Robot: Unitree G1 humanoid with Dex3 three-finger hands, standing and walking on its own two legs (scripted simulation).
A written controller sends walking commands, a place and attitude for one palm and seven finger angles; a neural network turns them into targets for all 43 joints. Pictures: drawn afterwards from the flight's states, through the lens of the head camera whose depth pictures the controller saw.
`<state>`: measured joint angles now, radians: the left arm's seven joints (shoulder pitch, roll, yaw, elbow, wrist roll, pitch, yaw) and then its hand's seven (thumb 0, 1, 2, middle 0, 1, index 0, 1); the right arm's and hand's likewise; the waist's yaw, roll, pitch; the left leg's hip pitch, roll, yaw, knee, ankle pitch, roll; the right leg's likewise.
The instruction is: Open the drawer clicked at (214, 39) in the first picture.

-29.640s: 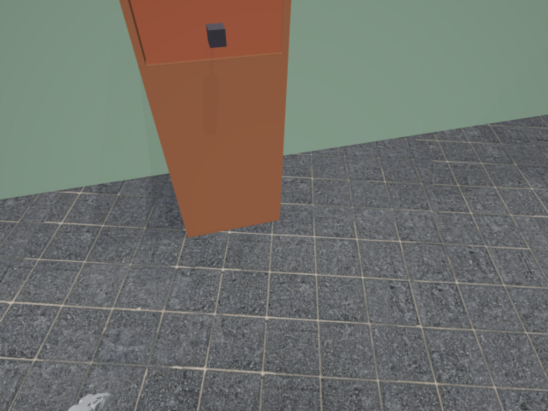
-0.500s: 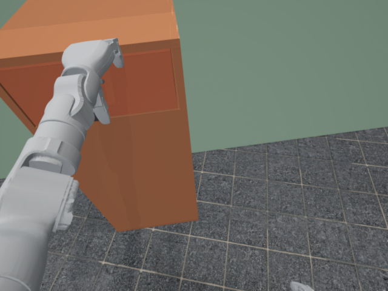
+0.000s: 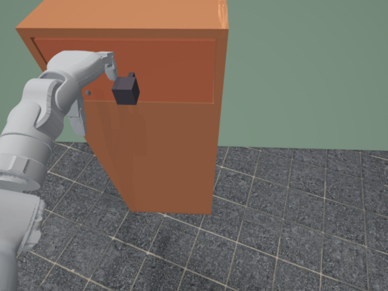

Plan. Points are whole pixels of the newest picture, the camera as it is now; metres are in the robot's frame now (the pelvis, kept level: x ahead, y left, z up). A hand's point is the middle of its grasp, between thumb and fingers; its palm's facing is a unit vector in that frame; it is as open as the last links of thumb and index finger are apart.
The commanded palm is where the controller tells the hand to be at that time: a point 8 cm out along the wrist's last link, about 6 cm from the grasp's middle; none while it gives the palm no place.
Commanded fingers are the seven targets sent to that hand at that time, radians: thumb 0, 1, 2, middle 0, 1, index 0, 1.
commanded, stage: lower the fingers behind the handle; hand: left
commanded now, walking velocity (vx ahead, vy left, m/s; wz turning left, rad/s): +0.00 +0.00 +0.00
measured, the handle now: (128, 85) +0.52 +0.18 +0.13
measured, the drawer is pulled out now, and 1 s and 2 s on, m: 0.00 0.00 0.00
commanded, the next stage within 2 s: close the thumb around the handle in 1.26 s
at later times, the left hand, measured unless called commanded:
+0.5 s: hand (103, 96) +0.47 +0.22 +0.14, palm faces -0.10 -0.04 -0.99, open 13.7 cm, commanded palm +0.46 +0.22 +0.21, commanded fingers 0.00 -0.50 0.30 -0.30 -1.20 -0.30 -1.20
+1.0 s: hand (104, 99) +0.47 +0.22 +0.13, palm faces -0.01 -0.01 -1.00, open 13.6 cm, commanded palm +0.47 +0.21 +0.18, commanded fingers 0.00 -0.50 0.30 -0.30 -1.20 -0.30 -1.20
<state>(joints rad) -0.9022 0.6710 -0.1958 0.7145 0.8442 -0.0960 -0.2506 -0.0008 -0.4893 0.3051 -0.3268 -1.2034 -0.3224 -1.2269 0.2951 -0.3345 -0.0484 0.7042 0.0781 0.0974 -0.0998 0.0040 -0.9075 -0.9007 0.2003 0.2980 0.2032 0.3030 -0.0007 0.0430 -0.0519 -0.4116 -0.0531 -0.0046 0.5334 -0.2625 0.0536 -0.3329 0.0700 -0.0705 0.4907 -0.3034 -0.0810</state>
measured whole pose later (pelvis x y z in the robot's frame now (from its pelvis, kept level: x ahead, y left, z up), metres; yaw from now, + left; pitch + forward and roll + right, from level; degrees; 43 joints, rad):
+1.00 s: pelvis -0.01 +0.03 -0.01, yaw -1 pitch +11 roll -1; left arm -0.94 0.48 -0.19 0.93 0.97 0.06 0.05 0.00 -0.49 0.30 -0.32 -1.20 -0.36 -1.24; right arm 0.32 -0.25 -0.04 0.72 0.04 0.14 -0.01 0.00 -0.91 -0.90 0.20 0.30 0.21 0.30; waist -0.04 0.06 -0.12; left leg -0.51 -0.07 0.02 0.60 -0.28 0.09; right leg -0.44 0.05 -0.05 0.58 -0.32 -0.04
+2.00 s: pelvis +0.00 +0.02 -0.01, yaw -2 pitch +12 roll -1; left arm -0.88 0.52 -0.13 0.86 0.96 0.00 0.01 0.00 0.73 0.83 -0.41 -1.34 -0.36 -1.32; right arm 0.31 -0.27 -0.03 0.68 0.06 0.17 -0.03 0.00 -0.91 -0.90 0.20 0.30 0.21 0.30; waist -0.04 0.05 -0.12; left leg -0.51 -0.06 0.04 0.61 -0.31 0.08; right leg -0.44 0.06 -0.03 0.58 -0.34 -0.05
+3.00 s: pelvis +0.02 +0.02 +0.00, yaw -1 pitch +8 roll +0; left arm -0.51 0.48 -0.18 0.33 0.90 0.17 -0.05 0.00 0.88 0.90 -0.42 -1.35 -0.32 -1.31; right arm 0.13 -0.27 0.00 0.63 0.06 0.19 -0.01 0.00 -0.91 -0.90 0.20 0.30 0.20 0.30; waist 0.04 0.07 -0.10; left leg -0.38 -0.08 0.01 0.55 -0.31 0.08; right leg -0.32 0.05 -0.04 0.53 -0.36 -0.05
